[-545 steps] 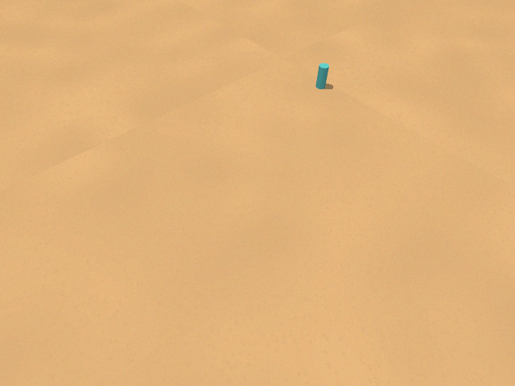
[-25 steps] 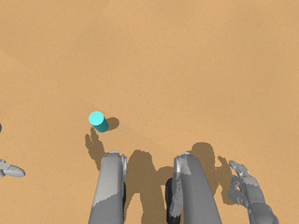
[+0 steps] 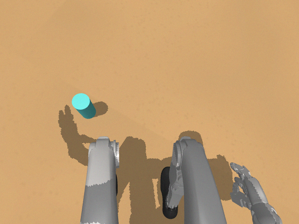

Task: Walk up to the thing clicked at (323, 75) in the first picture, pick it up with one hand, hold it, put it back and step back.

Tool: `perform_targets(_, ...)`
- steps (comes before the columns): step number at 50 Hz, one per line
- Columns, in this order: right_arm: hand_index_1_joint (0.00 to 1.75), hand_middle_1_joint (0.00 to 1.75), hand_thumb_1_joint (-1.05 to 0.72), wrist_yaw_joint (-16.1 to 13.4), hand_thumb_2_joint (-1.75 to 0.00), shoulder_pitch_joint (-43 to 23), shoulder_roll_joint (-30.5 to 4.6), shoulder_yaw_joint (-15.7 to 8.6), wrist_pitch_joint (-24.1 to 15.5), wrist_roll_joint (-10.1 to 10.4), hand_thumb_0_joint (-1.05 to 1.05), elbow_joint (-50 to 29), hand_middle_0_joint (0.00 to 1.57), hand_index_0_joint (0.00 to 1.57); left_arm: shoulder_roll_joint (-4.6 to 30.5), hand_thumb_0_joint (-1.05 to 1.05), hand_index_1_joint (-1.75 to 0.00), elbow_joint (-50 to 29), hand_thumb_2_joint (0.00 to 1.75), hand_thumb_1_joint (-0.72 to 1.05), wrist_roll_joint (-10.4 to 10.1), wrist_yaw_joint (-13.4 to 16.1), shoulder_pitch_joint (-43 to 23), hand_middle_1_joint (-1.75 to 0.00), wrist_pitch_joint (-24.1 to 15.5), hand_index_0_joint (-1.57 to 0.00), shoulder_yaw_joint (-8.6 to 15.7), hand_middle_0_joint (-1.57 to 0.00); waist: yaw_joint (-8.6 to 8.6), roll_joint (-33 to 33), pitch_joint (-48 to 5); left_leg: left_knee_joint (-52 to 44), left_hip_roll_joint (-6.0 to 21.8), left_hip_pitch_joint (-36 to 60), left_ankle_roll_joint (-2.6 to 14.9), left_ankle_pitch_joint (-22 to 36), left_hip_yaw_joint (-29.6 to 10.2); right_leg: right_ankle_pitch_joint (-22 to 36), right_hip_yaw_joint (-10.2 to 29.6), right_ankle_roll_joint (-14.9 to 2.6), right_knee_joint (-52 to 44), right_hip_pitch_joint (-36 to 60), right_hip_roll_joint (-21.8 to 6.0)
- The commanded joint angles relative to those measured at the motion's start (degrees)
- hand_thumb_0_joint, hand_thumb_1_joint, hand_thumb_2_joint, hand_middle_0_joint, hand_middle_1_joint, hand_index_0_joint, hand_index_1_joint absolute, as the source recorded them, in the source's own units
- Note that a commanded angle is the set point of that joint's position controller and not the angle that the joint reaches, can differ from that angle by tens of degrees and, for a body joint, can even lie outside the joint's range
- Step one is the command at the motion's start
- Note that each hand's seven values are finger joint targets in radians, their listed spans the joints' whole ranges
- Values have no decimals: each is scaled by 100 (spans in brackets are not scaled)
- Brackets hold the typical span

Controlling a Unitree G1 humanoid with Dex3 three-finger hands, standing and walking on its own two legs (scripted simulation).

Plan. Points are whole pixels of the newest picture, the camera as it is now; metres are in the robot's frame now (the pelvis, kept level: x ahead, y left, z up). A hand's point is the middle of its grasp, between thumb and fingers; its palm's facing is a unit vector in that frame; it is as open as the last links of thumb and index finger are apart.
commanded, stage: go down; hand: left
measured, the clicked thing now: (85, 107) +0.47 +0.25 -0.36
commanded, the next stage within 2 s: approach in 1.08 s
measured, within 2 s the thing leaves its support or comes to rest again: neither
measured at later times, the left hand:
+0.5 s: hand out of the picture +0.34 +0.43 -0.04, palm faces +0.27 -0.95 -0.13, open 17.4 cm
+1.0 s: hand out of the picture +0.35 +0.45 -0.05, palm faces +0.28 -0.95 -0.11, open 17.4 cm
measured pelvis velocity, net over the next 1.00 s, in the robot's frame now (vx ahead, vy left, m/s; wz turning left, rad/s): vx -0.01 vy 0.01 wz -0.02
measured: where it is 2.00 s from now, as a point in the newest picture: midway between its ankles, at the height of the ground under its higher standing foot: (139, 203)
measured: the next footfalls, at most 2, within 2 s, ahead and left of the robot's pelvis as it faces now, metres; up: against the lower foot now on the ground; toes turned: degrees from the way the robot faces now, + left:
none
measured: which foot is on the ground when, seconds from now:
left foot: down 0.00-1.00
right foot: down 0.00-1.00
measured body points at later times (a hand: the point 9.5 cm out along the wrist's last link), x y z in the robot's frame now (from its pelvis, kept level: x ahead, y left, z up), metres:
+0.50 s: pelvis -0.01 +0.00 -0.04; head +0.19 +0.07 +0.35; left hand +0.32 +0.48 -0.03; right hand +0.17 -0.27 -0.14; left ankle +0.08 +0.13 -0.41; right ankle +0.09 -0.12 -0.41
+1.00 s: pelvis -0.01 +0.01 -0.06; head +0.20 +0.08 +0.33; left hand +0.33 +0.50 -0.04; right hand +0.16 -0.28 -0.16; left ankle +0.08 +0.13 -0.41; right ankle +0.09 -0.12 -0.41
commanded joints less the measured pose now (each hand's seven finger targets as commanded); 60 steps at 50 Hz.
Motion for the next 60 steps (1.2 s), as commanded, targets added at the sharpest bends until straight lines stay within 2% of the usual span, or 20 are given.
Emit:
perform_targets(1, 30, 30, -92, -80, -91, 521, -1215, -436, -224, 37, 0, -397, 20, 20, 2440, 0, -7, -999, 5, -54, -257, -17, -712, -7, -374, -5, 567, -6, 349, 1162, -3171, -1554, -69, 2122, 260, 726, 240, 556, -11, -215, -1051, 1590, 186)
perform_targets(3, 30, 30, -92, -80, -91, 539, -1254, -437, -241, 17, 0, -393, 20, 20, 2473, 0, -8, -932, 6, -55, -253, -54, -743, -8, -399, -5, 633, -5, 332, 1243, -3207, -1473, -74, 2164, 252, 839, 224, 649, -43, -227, -925, 1505, 176)
perform_targets(6, 30, 30, -92, -70, -91, 618, -1261, -428, -250, -2, 0, -326, 20, 20, 2438, 0, -8, -875, 7, -52, -252, -129, -997, -7, -433, -4, 529, -5, 200, 1133, -3181, -1329, -66, 2039, 265, 807, 239, 610, -49, -209, -886, 1479, 177)
perform_targets(9, 30, 30, -91, -60, -91, 619, -1316, -414, -256, -25, 0, -344, 20, 20, 2661, 0, -7, -877, 6, -52, -244, -166, -1179, -6, -435, -4, 641, -5, 242, 1205, -3294, -1262, -64, 2048, 262, 680, 227, 533, -54, -209, -790, 1390, 176)
perform_targets(13, 30, 30, -92, -64, -91, 666, -1379, -397, -230, -49, 0, -323, 20, 20, 2799, 0, -7, -1051, 6, -54, -208, -235, -1317, -6, -402, -4, 650, -5, 257, 1520, -3596, -1183, -75, 2307, 225, 961, 194, 752, -86, -233, -591, 1256, 151)
perform_targets(14, 30, 30, -92, -69, -91, 656, -1381, -382, -213, -56, 0, -297, 20, 20, 2829, 0, -7, -978, 8, -52, -196, -232, -1259, -6, -375, -4, 690, -4, 311, 1535, -3555, -1197, -64, 2323, 217, 991, 179, 777, -98, -233, -550, 1241, 143)
perform_targets(15, 30, 30, -92, -61, -91, 685, -1387, -392, -210, -50, 0, -303, 20, 20, 2741, 0, -7, -940, 7, -53, -173, -235, -1265, -7, -354, -4, 609, -5, 263, 1440, -3456, -1198, -59, 2267, 218, 873, 150, 680, -120, -229, -543, 1099, 154)
perform_targets(19, 30, 30, -92, -53, -91, 578, -1414, -364, -178, -25, 0, -347, 20, 20, 2935, 0, -7, -1063, 7, -53, -187, -196, -1339, -6, -305, -4, 727, -4, 363, 1671, -3326, -1284, -52, 2211, 215, 495, 79, 476, -154, -238, -425, 854, 155)
perform_targets(24, 30, 30, -92, -21, -91, 590, -1370, -314, -171, -10, 0, -387, 20, 20, 2935, 0, -7, -873, 8, -53, -231, -177, -1274, -6, -286, -3, 741, -4, 320, 1343, -3140, -1093, -85, 1804, 251, 538, 149, 428, -150, -223, -409, 895, 165)
perform_targets(26, 30, 30, -92, -20, -91, 616, -1395, -323, -167, -17, 0, -372, 20, 20, 2755, 0, -8, -701, 9, -52, -221, -224, -1309, -7, -292, -3, 671, -4, 221, 1416, -3023, -1068, -73, 1887, 237, 637, 93, 526, -177, -232, -316, 723, 156)
perform_targets(28, 30, 30, -92, -2, -91, 606, -1414, -323, -169, -7, 0, -401, 20, 20, 2770, 0, -8, -690, 9, -53, -236, -263, -1440, -7, -315, -3, 635, -4, 157, 1384, -2905, -1036, -79, 1763, 255, 436, 82, 374, -184, -226, -322, 621, 150)
perform_targets(30, 30, 30, -91, 11, -91, 651, -1430, -301, -160, -31, 0, -365, 20, 20, 2917, 0, -8, -654, 9, -52, -236, -286, -1447, -7, -343, -3, 736, -4, 202, 1361, -3050, -924, -82, 1806, 250, 610, 117, 492, -170, -219, -282, 737, 145)
perform_targets(34, 30, 30, -92, 27, -91, 608, -1427, -276, -174, -36, 0, -396, 20, 20, 3106, 0, -8, -686, 8, -55, -270, -335, -1673, -7, -413, -3, 781, -4, 164, 1240, -3073, -792, -118, 1491, 306, 317, 254, 226, -132, -190, -370, 869, 167)
perform_targets(38, 30, 30, -92, 27, -91, 637, -1453, -251, -163, -61, 0, -350, 20, 20, 3397, 0, -8, -767, 9, -52, -264, -372, -1621, -7, -435, -3, 932, -4, 283, 1358, -3339, -722, -113, 1599, 285, 559, 306, 363, -112, -200, -297, 982, 178)
perform_targets(42, 30, 30, -92, 33, -91, 640, -1479, -247, -156, -65, 0, -345, 20, 20, 3446, 0, -8, -749, 9, -52, -275, -403, -1586, -6, -390, -3, 967, -4, 295, 1413, -3312, -671, -107, 1551, 275, 646, 315, 441, -112, -211, -237, 926, 185)
perform_targets(46, 30, 30, -92, 50, -91, 716, -1496, -246, -127, -48, 0, -338, 20, 20, 3283, 0, -8, -687, 9, -54, -309, -428, -1356, -6, -338, -3, 983, -4, 280, 1479, -3357, -669, -99, 1781, 230, 1023, 223, 732, -190, -234, -98, 830, 177)
perform_targets(48, 30, 30, -92, 48, -91, 670, -1507, -250, -118, -41, 0, -336, 20, 20, 3189, 0, -7, -692, 8, -52, -344, -476, -1400, -6, -338, -3, 906, -4, 216, 1503, -3227, -656, -85, 1764, 233, 987, 176, 728, -206, -232, -61, 691, 175)
perform_targets(58, 30, 30, -92, 75, -91, 644, -1547, -245, -106, -52, 0, -356, 20, 20, 3144, 0, -7, -712, 9, -53, -410, -517, -1542, -5, -481, -3, 968, -4, 145, 1458, -3114, -592, -75, 1690, 237, 718, 88, 546, -247, -210, 36, 510, 166)
perform_targets(59, 30, 30, -93, 72, -91, 584, -1555, -247, -111, -52, 0, -356, 20, 20, 3252, 0, -13, -842, 14, -53, -417, -525, -1655, -9, -506, -3, 958, -7, 201, 1500, -3128, -590, -76, 1660, 245, 588, 113, 449, -216, -216, 22, 460, 173)
perform_targets(60, 30, 30, -91, 71, -91, 626, -1563, -230, -113, -73, 0, -332, 20, 20, 3324, 0, -10, -844, 6, -61, -415, -527, -1722, -7, -524, -5, 1011, -9, 163, 1586, -3227, -534, -77, 1744, 234, 726, 135, 559, -215, -215, 48, 531, 169)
